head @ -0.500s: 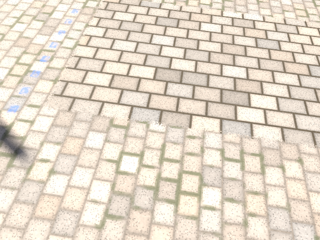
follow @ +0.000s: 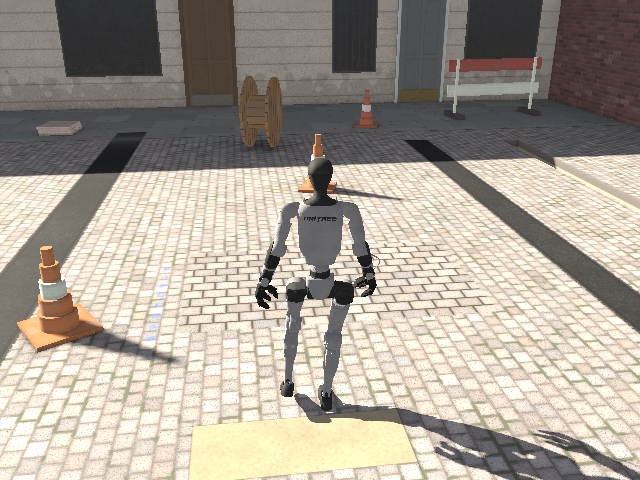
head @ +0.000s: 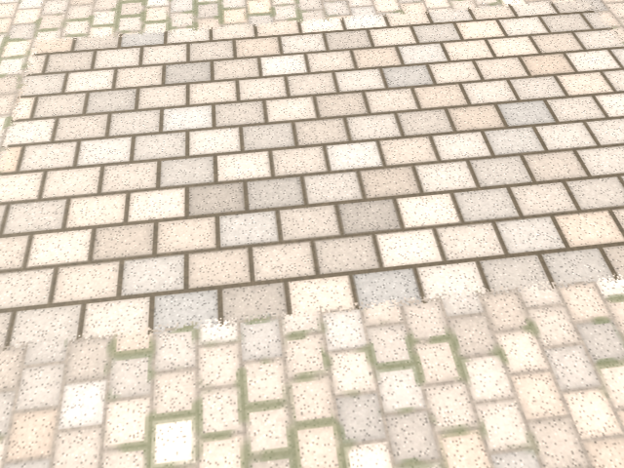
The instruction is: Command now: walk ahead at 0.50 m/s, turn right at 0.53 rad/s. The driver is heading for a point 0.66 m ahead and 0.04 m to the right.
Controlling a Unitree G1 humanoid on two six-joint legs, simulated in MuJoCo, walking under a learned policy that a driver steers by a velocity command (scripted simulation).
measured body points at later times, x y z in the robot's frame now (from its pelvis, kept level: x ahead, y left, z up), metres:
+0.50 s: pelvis +0.29 +0.05 +0.00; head +0.32 +0.06 +0.45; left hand +0.44 +0.30 -0.13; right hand +0.32 -0.24 -0.10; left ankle +0.34 +0.14 -0.74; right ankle +0.21 -0.05 -0.66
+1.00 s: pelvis +0.50 -0.06 +0.01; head +0.52 -0.09 +0.46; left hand +0.67 +0.15 -0.11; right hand +0.46 -0.31 -0.14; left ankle +0.50 +0.08 -0.66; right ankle +0.51 -0.13 -0.74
